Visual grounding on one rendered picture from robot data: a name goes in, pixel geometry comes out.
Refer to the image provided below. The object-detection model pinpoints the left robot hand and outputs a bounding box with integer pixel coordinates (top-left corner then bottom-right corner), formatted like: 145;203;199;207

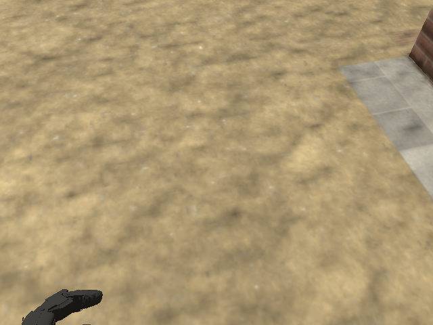
22;289;103;325

